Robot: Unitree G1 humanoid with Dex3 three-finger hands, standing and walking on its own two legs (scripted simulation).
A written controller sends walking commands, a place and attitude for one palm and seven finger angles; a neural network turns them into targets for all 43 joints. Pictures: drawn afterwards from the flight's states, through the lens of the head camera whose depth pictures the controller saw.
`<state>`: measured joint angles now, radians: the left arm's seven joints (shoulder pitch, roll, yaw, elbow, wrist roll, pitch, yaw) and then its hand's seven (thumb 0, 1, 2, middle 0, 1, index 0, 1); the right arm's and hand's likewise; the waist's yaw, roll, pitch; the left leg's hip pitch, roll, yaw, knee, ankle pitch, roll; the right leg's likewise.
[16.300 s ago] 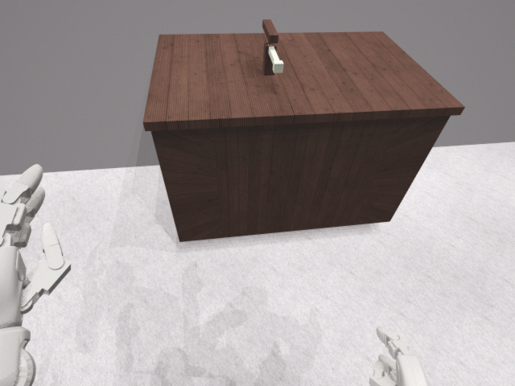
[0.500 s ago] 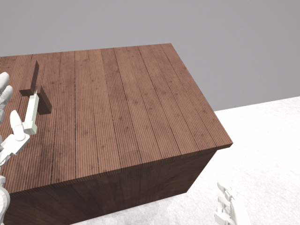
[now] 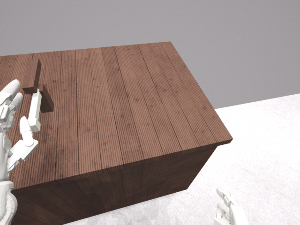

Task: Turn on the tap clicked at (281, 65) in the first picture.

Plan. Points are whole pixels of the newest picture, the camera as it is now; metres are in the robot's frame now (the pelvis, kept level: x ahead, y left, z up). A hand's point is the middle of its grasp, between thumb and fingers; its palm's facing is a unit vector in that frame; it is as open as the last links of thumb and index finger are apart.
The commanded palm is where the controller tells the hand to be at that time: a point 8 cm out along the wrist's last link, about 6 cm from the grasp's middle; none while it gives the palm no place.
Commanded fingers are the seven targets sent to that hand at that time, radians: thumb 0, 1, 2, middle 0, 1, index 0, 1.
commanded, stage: come to a stop and stand still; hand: left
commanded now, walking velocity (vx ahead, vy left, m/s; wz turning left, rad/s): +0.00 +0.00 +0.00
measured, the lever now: (32, 125) +0.33 +0.36 +0.05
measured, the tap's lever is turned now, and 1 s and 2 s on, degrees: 0 0 0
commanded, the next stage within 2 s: look again from close up in 0.64 s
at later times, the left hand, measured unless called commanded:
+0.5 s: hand (46, 148) +0.22 +0.24 +0.14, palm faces +0.35 -0.84 -0.42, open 7.4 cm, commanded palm +0.16 +0.26 +0.18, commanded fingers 0.00 0.90 0.90 -0.20 -0.30 -0.20 -0.30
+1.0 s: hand (39, 137) +0.24 +0.25 +0.16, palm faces +0.35 -0.86 -0.36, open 7.4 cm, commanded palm +0.17 +0.29 +0.18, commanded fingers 0.00 0.90 0.90 -0.20 -0.30 -0.20 -0.30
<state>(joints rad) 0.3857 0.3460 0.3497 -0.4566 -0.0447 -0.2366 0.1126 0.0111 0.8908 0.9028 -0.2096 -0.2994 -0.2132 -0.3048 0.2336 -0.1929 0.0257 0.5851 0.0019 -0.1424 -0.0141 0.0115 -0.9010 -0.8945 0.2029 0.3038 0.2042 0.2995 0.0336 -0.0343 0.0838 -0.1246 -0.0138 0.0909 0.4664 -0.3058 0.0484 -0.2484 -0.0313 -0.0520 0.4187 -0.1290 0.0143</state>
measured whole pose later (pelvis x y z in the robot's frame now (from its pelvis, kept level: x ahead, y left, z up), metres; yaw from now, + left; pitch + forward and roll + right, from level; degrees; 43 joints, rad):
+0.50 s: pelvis +0.00 -0.02 +0.00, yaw -1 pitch -1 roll +0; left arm 0.38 0.38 0.38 -0.35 -0.05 -0.22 0.05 0.01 0.88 0.90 -0.22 -0.30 -0.22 -0.31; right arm 0.24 -0.21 0.02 0.59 0.01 -0.15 -0.02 0.01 -0.90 -0.89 0.20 0.30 0.20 0.30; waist 0.03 -0.03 0.10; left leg -0.15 0.01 0.10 0.47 -0.30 0.02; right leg -0.29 -0.01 -0.05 0.44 -0.13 -0.02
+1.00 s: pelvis +0.01 +0.01 +0.00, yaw +0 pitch -1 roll -1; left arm 0.40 0.37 0.34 -0.47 -0.04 -0.22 0.08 0.01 0.89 0.90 -0.21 -0.30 -0.22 -0.30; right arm 0.19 -0.19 0.03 0.56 0.00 -0.14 -0.01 0.01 -0.90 -0.89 0.20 0.30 0.20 0.30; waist 0.04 -0.04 0.10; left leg -0.11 -0.02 0.10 0.45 -0.31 0.06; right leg -0.24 -0.04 -0.04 0.41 -0.14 0.03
